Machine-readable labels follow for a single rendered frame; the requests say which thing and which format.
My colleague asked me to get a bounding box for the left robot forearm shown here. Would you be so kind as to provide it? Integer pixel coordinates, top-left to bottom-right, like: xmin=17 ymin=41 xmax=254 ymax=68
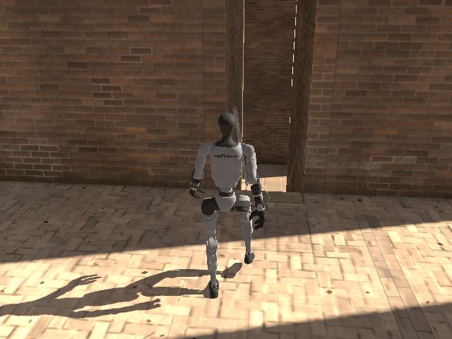
xmin=190 ymin=169 xmax=201 ymax=191

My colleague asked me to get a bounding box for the robot right thigh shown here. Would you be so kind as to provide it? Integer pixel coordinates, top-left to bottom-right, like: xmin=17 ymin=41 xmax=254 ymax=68
xmin=235 ymin=195 xmax=251 ymax=223

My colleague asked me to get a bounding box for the robot right upper arm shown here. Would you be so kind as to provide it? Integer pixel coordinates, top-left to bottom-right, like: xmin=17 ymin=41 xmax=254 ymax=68
xmin=242 ymin=143 xmax=258 ymax=184

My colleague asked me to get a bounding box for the robot left upper arm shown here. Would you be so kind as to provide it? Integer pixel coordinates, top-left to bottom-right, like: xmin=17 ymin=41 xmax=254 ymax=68
xmin=193 ymin=143 xmax=212 ymax=180

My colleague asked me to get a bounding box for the left robot hand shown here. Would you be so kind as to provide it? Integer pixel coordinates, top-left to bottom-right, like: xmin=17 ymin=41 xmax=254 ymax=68
xmin=189 ymin=187 xmax=206 ymax=198

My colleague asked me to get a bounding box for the right robot forearm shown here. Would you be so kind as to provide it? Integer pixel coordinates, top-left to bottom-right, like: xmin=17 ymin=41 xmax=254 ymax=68
xmin=251 ymin=174 xmax=265 ymax=211

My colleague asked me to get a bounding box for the robot torso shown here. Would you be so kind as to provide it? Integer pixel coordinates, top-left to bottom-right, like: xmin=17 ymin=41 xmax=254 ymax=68
xmin=210 ymin=140 xmax=243 ymax=212

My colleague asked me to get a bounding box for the right robot hand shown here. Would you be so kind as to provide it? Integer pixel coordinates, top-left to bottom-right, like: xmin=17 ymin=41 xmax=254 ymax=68
xmin=249 ymin=209 xmax=266 ymax=230

